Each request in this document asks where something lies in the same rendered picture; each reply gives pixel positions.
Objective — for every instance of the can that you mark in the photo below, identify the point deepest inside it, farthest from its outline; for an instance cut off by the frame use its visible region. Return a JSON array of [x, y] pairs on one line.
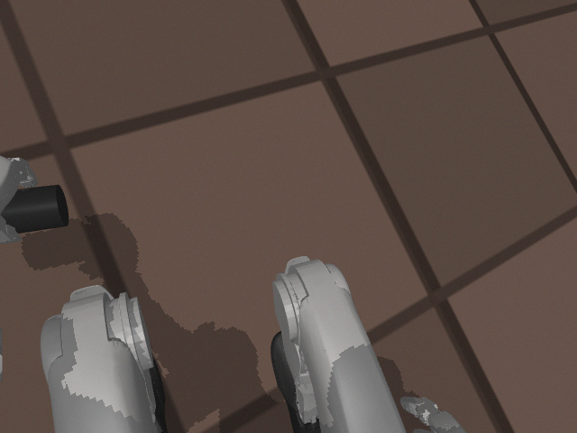
[[35, 209]]

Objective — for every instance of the right robot foot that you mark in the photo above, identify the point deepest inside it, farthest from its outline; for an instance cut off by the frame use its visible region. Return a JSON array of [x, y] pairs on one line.
[[285, 382]]

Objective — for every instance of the left robot foot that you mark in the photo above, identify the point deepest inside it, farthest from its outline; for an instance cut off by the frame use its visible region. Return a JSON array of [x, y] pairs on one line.
[[159, 396]]

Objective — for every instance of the left robot hand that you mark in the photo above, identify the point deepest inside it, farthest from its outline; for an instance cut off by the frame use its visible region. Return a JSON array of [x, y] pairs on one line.
[[13, 172]]

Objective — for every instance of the right robot hand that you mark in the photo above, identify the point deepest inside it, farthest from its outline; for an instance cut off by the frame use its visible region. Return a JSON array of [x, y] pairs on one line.
[[429, 414]]

